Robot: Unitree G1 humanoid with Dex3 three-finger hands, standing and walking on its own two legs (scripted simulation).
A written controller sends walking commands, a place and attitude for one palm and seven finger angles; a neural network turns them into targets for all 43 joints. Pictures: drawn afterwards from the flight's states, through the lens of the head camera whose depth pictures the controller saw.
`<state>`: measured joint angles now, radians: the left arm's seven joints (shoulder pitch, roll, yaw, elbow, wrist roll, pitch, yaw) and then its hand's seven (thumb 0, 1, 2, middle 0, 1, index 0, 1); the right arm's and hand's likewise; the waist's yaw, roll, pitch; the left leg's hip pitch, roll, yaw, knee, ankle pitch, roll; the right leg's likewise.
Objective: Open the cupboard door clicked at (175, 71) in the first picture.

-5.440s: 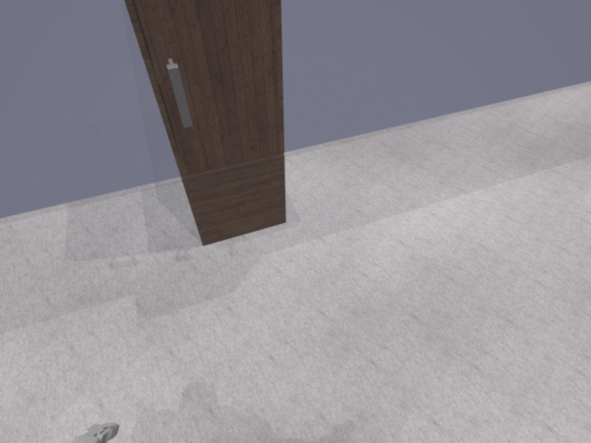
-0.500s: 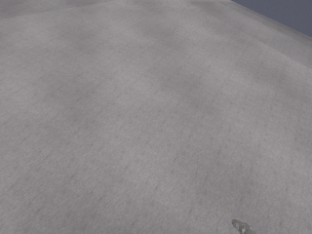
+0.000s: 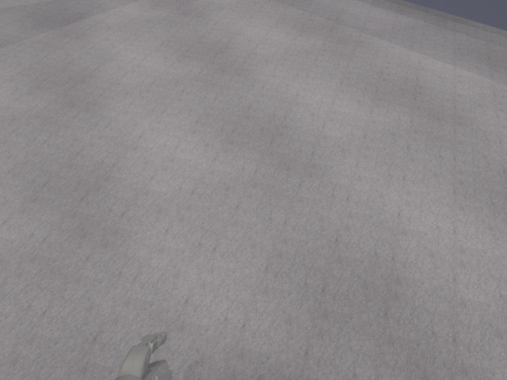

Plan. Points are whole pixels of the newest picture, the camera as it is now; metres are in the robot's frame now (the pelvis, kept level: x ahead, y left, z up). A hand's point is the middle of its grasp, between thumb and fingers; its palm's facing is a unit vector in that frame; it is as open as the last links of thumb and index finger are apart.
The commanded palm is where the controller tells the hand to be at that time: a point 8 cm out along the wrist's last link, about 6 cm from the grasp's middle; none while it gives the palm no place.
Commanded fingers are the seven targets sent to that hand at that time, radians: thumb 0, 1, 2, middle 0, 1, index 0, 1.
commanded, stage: turn to face it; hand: left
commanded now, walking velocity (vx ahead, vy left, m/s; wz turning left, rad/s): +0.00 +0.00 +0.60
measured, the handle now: out of the picture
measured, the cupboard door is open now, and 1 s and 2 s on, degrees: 0 0 0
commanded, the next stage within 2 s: none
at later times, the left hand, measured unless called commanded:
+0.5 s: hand out of the picture +0.03 +0.28 -0.16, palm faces +0.30 -0.92 -0.25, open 7.4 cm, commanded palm none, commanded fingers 0.00 0.90 0.90 -0.20 -0.30 -0.20 -0.30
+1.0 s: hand out of the picture -0.04 +0.19 -0.14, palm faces +0.56 -0.78 -0.26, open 7.4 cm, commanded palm none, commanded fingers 0.00 0.90 0.90 -0.20 -0.30 -0.20 -0.30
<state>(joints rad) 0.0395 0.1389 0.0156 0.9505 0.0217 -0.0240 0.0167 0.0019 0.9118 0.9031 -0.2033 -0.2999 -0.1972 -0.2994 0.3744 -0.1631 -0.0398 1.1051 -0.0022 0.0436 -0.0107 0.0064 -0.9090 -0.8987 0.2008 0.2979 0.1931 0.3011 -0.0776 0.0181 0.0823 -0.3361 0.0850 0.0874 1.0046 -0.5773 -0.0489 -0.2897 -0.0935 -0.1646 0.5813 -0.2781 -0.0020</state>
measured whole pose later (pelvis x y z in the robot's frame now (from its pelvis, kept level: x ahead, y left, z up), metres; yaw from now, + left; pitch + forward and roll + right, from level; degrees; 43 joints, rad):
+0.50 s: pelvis +0.01 +0.05 +0.01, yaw +15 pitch +1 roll -2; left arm 0.18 0.27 0.10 0.93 0.02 0.06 0.01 0.01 0.91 0.90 -0.20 -0.30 -0.19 -0.30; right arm 0.21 -0.21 -0.06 0.91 -0.02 0.01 0.00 0.00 -0.90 -0.90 0.20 0.30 0.20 0.30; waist -0.01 -0.02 0.05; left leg -0.32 -0.01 0.05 0.49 -0.19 0.08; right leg -0.50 -0.08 -0.01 1.07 -0.38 0.09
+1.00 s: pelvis +0.01 -0.02 +0.01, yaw +35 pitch +0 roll +2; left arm 0.22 0.18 0.03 0.89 0.03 0.02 0.02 0.01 0.91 0.90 -0.21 -0.30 -0.20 -0.30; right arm 0.19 -0.27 -0.10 0.92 -0.02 0.09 0.04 0.01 -0.91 -0.90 0.20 0.30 0.19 0.30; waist -0.02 0.01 0.07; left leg -0.47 0.03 0.03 1.01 -0.41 -0.07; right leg -0.21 -0.13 -0.16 0.51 -0.28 0.02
